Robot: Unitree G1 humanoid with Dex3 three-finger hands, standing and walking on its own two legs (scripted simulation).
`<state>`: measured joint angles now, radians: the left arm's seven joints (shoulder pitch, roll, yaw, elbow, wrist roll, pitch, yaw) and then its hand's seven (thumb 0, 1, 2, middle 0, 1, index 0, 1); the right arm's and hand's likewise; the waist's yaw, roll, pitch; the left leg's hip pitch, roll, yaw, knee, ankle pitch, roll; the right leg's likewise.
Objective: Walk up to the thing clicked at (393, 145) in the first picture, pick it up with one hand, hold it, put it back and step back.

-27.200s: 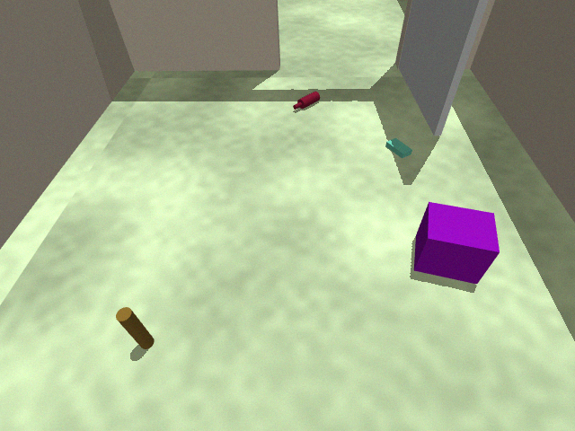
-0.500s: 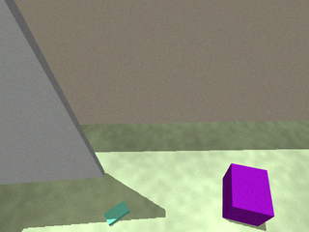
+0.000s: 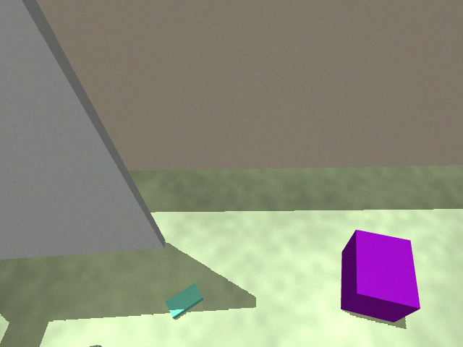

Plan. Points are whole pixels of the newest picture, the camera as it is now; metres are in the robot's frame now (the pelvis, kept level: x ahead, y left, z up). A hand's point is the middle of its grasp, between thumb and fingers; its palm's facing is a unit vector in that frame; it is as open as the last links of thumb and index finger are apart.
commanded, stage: walk up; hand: left
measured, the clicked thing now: (184, 300) +0.40 +0.27 -0.76
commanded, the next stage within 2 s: stand in 1.36 s
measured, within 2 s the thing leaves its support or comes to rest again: neither
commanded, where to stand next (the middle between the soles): +0.01 +0.03 m, yaw +0 degrees
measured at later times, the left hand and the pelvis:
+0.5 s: hand out of the picture +0.04 +0.28 -0.15, palm faces -0.04 -0.93 -0.36, open 7.4 cm; pelvis -0.02 +0.03 +0.00, yaw -1 degrees
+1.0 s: hand out of the picture +0.08 +0.28 -0.15, palm faces -0.06 -0.93 -0.37, open 7.4 cm; pelvis -0.01 +0.03 +0.01, yaw -2 degrees
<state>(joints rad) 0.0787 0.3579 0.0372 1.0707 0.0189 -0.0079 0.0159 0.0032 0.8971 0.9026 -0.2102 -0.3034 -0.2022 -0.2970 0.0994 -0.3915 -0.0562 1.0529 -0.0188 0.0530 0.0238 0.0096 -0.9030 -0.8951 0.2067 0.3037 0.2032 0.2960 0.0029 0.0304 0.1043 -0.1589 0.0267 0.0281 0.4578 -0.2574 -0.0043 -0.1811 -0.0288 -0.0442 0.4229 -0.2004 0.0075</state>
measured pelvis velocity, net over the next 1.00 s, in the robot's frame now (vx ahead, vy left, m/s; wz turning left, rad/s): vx -0.01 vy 0.03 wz -0.03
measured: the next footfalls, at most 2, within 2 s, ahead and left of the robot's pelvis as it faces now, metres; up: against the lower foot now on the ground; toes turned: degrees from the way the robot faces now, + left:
none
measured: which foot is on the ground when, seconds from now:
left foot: down 0.00-1.00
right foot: down 0.00-1.00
